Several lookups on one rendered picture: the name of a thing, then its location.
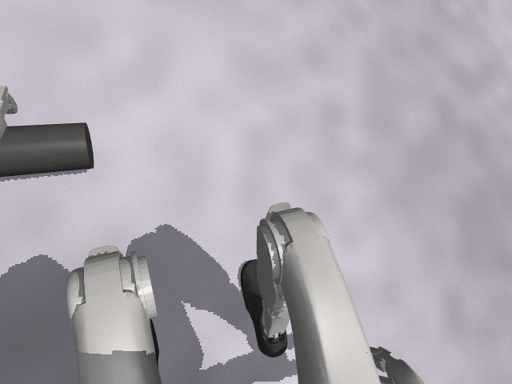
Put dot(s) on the right robot hand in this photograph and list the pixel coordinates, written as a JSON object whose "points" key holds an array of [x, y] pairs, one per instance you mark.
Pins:
{"points": [[398, 371]]}

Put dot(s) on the right robot foot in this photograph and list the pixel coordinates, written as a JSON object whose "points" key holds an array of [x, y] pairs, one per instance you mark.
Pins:
{"points": [[271, 347]]}

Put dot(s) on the can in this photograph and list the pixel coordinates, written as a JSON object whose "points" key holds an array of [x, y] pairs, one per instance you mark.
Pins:
{"points": [[40, 149]]}

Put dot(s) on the left robot hand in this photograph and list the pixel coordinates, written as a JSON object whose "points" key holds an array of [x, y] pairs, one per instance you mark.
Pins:
{"points": [[7, 106]]}

